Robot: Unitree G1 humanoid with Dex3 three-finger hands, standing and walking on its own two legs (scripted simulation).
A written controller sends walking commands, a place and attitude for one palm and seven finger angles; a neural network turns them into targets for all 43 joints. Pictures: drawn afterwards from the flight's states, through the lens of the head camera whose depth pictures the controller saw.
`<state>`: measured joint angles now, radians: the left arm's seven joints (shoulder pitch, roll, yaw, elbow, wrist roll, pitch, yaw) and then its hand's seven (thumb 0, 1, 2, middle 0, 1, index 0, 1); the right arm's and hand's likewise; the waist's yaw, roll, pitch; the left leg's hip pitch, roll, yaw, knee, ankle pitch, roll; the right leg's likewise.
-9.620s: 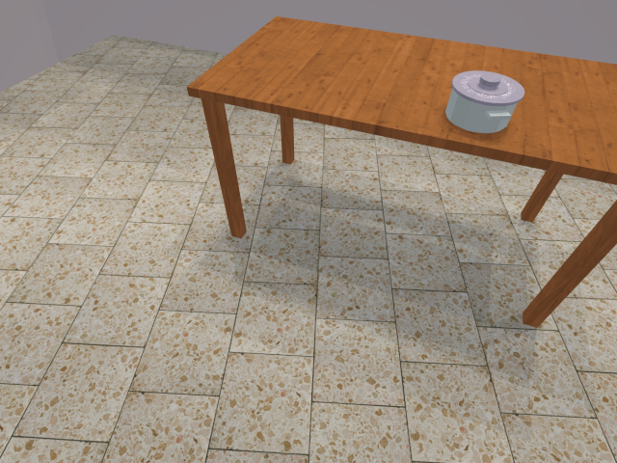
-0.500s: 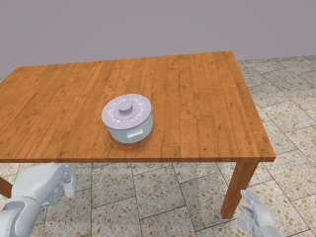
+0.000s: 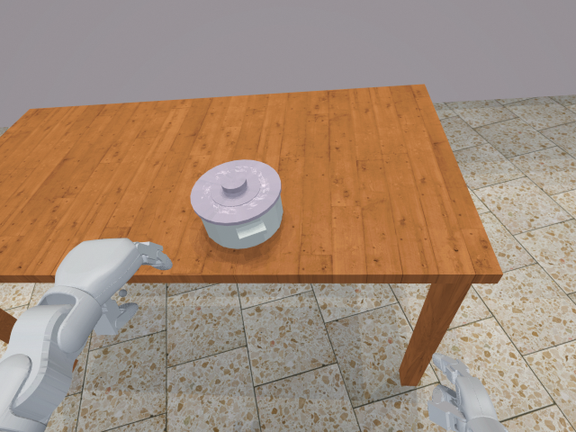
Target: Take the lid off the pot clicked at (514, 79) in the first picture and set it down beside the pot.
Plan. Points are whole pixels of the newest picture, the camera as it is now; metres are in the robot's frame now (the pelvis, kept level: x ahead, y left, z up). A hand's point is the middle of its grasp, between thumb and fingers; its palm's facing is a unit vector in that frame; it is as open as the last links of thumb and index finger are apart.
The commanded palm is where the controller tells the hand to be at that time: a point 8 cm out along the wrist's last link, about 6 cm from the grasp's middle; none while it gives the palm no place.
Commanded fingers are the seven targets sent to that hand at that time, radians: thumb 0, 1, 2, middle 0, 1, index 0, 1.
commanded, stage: reach forward and open the fingers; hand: left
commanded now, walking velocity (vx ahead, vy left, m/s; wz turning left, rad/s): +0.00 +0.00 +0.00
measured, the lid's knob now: (233, 182) +0.53 +0.17 +0.04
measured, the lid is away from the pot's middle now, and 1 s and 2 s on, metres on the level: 0.00 0.00 0.00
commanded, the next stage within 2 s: move the open hand above the knob in 0.24 s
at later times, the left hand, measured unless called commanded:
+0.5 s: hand (135, 254) +0.31 +0.26 +0.10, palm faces -0.24 -0.09 -0.97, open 10.2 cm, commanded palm +0.31 +0.25 +0.17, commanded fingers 0.00 -0.29 1.38 -0.82 -0.08 -0.82 -0.08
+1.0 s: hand (176, 219) +0.38 +0.22 +0.10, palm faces -0.24 -0.07 -0.97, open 10.2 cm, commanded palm +0.37 +0.21 +0.17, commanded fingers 0.00 -0.29 1.38 -0.82 -0.08 -0.82 -0.08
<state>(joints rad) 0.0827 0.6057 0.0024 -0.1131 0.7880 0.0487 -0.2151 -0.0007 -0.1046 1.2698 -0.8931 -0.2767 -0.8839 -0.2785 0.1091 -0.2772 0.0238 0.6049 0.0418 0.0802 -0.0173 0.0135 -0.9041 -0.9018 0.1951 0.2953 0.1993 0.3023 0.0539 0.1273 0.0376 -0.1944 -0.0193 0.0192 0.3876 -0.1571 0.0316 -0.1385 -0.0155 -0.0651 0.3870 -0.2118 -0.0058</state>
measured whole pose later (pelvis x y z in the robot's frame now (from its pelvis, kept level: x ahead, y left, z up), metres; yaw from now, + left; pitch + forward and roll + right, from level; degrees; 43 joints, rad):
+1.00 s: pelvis +0.02 +0.01 +0.00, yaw +1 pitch +2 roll +0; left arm -0.41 0.54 -0.19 0.20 0.83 0.20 -0.29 0.00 -0.28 1.37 -0.83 -0.08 -0.82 -0.08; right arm 0.13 -0.28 0.03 0.61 0.07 0.12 0.02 0.01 -0.91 -0.90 0.19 0.30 0.20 0.30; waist 0.01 0.11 0.01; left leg -0.26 -0.04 0.01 0.42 -0.19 0.04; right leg -0.20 -0.04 -0.07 0.44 -0.26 0.01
